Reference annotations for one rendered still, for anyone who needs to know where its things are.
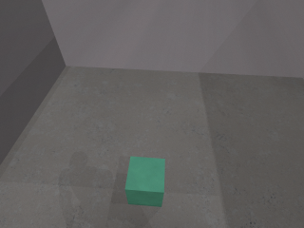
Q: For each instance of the carton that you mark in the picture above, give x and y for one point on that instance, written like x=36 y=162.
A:
x=145 y=181

